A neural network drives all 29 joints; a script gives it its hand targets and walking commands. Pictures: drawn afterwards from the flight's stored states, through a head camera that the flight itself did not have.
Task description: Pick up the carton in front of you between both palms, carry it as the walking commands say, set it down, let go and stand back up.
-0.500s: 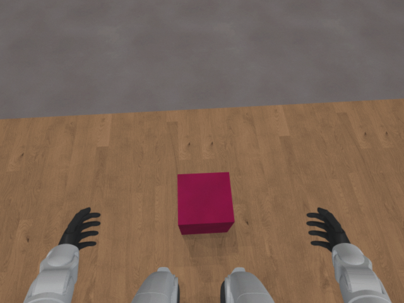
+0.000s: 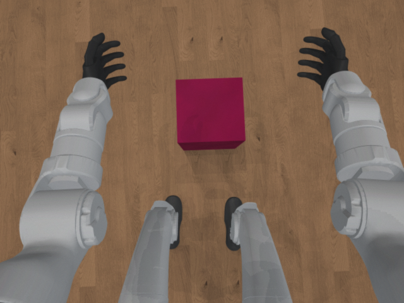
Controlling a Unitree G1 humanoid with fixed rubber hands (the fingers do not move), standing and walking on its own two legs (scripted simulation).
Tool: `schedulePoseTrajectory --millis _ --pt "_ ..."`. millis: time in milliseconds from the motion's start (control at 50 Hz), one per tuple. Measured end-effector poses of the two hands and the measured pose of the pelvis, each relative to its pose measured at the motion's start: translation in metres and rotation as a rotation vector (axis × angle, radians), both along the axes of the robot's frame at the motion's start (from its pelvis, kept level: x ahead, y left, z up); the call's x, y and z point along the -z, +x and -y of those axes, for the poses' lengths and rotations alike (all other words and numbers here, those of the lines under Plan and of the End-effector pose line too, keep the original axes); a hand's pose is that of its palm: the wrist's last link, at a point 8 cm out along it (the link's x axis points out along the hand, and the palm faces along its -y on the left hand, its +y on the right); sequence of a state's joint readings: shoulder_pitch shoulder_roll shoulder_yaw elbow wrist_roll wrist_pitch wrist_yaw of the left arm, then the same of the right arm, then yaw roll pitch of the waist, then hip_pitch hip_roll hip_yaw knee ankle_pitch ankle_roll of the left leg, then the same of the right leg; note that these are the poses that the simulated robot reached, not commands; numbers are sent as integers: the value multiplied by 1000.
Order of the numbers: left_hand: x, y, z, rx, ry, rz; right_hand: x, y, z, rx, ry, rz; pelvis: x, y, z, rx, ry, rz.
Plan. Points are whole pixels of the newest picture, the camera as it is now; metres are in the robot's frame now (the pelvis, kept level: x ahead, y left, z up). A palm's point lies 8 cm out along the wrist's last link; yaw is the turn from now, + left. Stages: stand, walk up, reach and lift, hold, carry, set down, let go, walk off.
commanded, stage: reach and lift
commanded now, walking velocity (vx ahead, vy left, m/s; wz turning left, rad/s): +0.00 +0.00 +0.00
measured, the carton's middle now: (209, 118) +0.52 -0.01 -0.53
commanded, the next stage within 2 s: none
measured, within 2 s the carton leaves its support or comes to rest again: leaves its support in 1.88 s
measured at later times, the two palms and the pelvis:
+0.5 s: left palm (133, 94) +0.52 +0.19 -0.25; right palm (288, 91) +0.54 -0.20 -0.25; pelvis +0.02 +0.00 -0.10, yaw +1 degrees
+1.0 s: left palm (152, 115) +0.51 +0.18 -0.44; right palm (265, 112) +0.53 -0.19 -0.44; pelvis -0.03 +0.01 -0.27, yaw +1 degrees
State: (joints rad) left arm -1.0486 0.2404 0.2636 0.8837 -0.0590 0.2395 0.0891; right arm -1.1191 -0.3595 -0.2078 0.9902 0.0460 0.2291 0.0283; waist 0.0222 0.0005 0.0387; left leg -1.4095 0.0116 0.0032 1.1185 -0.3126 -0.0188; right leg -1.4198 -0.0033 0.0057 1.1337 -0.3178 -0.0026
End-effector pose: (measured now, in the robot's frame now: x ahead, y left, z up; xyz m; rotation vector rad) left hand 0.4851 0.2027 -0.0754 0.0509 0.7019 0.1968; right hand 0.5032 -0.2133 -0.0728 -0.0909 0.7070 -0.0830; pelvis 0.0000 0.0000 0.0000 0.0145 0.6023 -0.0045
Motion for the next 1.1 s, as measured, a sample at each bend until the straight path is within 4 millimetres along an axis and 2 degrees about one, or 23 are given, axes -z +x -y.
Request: schedulePoseTrajectory --millis 80,140,240,320,460,560,640,720,820,1020,1100 --pt "10 26 11 -3 -11 31 9 29 -9 -8 15 33 9 -3 1 1 3 -61" --pt "20 39 16 -1 -12 50 20 43 -14 -13 17 51 12 0 1 0 5 -108" --pt "45 46 19 1 -11 53 46 50 -17 -7 22 54 14 12 2 0 6 -184" --pt "74 44 19 -5 -14 40 75 49 -18 7 26 42 27 23 2 -2 7 -249" --pt "151 35 16 -11 -15 11 153 36 -18 30 17 8 78 28 0 -5 8 -333" --pt "211 30 14 -2 -8 12 214 28 -14 44 4 14 129 18 -2 -8 6 -330" --pt "251 28 14 0 -8 23 254 25 -12 45 1 27 169 6 -4 -8 5 -289" --pt "279 28 14 -3 -12 26 282 26 -14 45 4 34 204 -7 -6 -9 5 -228" --pt "310 29 17 -4 -22 3 312 28 -20 48 11 12 235 -21 -6 -11 6 -156" --pt "375 29 23 13 -26 -50 377 28 -25 44 14 -34 273 -28 -6 -12 8 -71" --pt "393 33 23 19 -22 -42 396 31 -25 46 13 -22 284 -26 -5 -14 8 -40"
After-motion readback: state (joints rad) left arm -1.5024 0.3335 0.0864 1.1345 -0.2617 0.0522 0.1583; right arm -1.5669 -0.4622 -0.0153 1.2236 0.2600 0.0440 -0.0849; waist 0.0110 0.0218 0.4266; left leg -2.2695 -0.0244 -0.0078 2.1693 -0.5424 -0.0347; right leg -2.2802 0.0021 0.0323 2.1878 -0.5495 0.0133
